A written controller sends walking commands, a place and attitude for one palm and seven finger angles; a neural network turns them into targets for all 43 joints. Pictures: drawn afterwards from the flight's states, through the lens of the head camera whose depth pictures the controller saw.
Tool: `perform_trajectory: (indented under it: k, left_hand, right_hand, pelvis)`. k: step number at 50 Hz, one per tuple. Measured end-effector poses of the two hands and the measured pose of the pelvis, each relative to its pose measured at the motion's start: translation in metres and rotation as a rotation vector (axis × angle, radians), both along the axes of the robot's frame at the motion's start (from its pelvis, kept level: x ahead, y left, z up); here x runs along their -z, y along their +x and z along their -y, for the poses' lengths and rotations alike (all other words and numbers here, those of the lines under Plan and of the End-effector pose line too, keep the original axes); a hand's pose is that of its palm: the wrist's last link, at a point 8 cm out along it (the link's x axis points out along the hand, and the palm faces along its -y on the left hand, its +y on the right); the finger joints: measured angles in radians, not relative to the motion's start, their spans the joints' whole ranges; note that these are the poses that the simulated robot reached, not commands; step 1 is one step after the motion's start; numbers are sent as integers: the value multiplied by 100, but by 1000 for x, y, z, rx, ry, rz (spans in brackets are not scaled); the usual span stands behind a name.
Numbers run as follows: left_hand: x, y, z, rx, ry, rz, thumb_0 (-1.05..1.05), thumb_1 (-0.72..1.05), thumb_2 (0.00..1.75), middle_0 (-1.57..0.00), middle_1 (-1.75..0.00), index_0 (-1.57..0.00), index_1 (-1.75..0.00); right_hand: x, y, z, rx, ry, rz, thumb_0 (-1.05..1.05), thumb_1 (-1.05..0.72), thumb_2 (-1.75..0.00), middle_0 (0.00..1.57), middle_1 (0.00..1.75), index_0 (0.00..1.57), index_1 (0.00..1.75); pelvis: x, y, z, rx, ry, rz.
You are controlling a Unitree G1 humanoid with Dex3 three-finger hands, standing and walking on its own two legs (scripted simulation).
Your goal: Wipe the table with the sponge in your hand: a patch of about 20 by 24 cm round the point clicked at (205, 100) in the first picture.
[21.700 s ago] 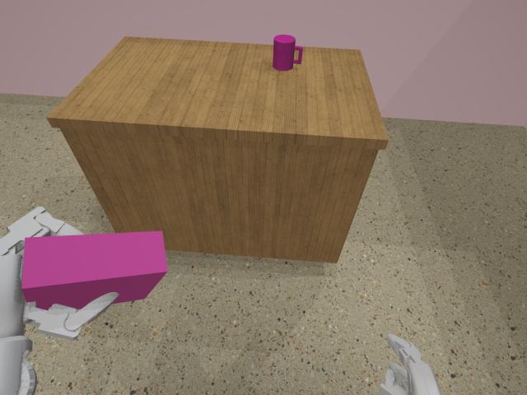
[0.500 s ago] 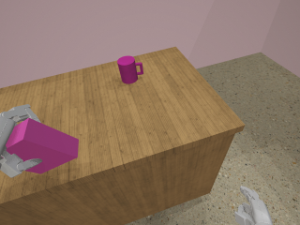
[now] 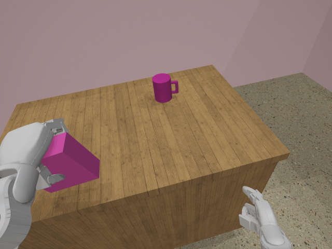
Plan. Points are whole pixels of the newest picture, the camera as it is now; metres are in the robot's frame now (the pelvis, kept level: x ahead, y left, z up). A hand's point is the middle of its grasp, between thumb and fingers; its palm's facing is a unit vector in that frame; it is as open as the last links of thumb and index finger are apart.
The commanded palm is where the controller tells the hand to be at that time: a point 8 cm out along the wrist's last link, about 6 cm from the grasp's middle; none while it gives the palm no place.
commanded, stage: turn the palm down, sponge in hand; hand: left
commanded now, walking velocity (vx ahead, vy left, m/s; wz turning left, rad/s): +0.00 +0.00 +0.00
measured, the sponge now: (64, 169) +0.23 +0.28 +0.11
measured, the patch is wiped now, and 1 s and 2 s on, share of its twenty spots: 0.00 0.00 0.00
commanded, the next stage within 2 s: move the sponge above the wiping area in 0.70 s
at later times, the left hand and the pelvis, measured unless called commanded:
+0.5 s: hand (49, 151) +0.24 +0.29 +0.16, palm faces +0.11 -0.05 -0.99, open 9.5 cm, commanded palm +0.19 +0.28 +0.22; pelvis +0.00 +0.01 +0.01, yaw -1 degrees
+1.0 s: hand (56, 155) +0.24 +0.28 +0.16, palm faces +0.09 -0.04 -0.99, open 9.5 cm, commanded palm +0.19 +0.27 +0.22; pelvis -0.01 -0.01 +0.01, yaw -1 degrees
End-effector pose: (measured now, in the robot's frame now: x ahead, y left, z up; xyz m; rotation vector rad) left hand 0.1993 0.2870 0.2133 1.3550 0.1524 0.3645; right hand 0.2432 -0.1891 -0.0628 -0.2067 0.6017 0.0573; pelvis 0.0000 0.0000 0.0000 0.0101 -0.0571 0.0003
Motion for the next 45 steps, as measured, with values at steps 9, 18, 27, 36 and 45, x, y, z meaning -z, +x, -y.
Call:
perform_trajectory:
  k: [9,18,27,36,45]
  left_hand:
    - [-3,8,-4,-33,72,-18,-1,-46,104,-80,-139,-81,-139]
    - [-4,14,-2,-58,125,-54,-1,-46,104,-80,-139,-81,-139]
    - [1,12,2,-50,116,-67,0,-46,104,-80,-139,-81,-139]
    - [3,12,6,-52,113,-64,0,-46,104,-80,-139,-81,-139]
    - [2,12,14,-53,121,-65,0,-46,104,-80,-139,-81,-139]
  right_hand:
    - [-4,8,-15,-36,6,-10,2,-90,-90,20,30,20,30]
    - [-3,10,-19,-53,27,-28,2,-90,-90,20,30,20,30]
    - [-3,8,-12,-44,16,-31,2,-90,-90,20,30,20,30]
    - [-4,6,-3,-27,8,-21,2,-90,-90,20,30,20,30]
    - [-4,4,3,-16,19,-11,2,-90,-90,20,30,20,30]
  pelvis:
    - [-4,-1,-7,3,0,14]
    - [-6,-1,-9,13,2,14]
    - [-7,-2,-6,16,3,18]
    - [-7,-4,-1,20,5,25]
    - [-6,-6,3,20,9,28]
